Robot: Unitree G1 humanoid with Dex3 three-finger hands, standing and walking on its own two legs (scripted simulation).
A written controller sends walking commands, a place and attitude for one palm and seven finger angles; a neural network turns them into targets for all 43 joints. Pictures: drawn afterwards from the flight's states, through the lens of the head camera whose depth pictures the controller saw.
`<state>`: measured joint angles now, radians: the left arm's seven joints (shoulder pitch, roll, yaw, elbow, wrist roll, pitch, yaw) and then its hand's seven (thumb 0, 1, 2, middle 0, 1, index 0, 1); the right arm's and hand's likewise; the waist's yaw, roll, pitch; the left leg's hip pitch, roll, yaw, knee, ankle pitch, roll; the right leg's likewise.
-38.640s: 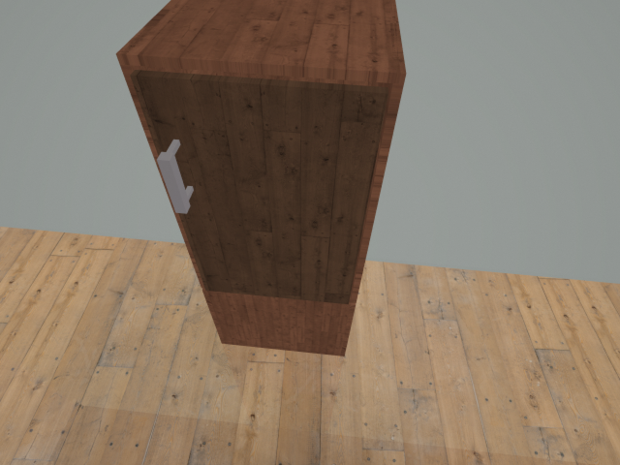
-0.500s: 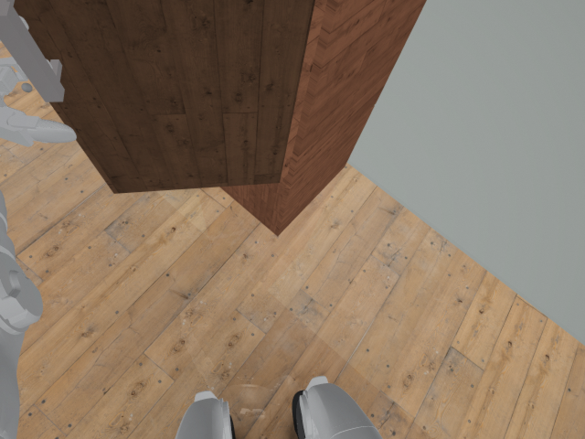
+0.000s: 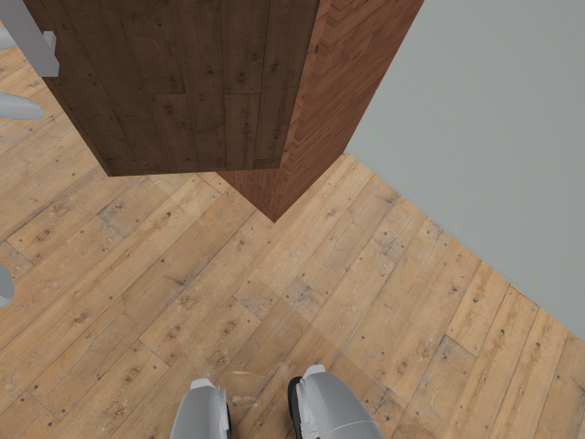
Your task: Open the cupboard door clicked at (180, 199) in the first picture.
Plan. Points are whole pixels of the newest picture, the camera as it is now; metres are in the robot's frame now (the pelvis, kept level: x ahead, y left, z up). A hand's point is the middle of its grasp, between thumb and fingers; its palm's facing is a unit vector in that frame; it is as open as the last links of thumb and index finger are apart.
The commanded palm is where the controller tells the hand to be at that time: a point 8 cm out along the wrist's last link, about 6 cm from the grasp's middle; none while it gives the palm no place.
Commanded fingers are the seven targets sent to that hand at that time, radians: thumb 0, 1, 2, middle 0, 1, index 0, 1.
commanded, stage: move the hooked fingers beside the handle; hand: left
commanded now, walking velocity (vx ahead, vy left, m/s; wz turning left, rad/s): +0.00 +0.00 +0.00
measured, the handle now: (24, 14) +0.61 +0.24 +0.10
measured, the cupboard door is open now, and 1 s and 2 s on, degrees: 49 49 49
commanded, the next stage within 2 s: slide the fingers in behind the handle in 1.16 s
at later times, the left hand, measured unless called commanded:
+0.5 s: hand out of the picture +0.54 +0.29 +0.10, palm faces +0.05 -1.00 +0.00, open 14.0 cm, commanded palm +0.53 +0.32 +0.09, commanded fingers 0.00 -0.50 0.30 -0.30 -1.20 -0.30 -1.20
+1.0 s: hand out of the picture +0.54 +0.29 +0.11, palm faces +0.06 -1.00 -0.01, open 14.0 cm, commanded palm +0.53 +0.32 +0.10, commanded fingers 0.00 -0.50 0.30 -0.30 -1.20 -0.30 -1.20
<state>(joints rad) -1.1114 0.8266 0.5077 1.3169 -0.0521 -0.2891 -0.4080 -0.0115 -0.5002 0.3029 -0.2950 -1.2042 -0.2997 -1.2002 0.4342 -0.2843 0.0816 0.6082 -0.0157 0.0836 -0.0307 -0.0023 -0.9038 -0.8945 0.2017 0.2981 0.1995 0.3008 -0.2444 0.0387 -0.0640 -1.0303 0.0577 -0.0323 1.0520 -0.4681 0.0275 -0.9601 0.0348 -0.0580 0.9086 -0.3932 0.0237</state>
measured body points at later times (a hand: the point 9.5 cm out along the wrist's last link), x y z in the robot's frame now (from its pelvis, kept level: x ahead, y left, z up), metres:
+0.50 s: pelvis +0.01 +0.00 +0.00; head +0.18 +0.04 +0.42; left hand +0.53 +0.34 +0.10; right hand -0.03 -0.27 -0.09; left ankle +0.00 +0.09 -0.67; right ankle +0.01 -0.14 -0.67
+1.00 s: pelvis +0.00 +0.00 +0.00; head +0.17 +0.03 +0.42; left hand +0.53 +0.34 +0.11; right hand -0.02 -0.27 -0.09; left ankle +0.00 +0.09 -0.67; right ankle +0.01 -0.14 -0.67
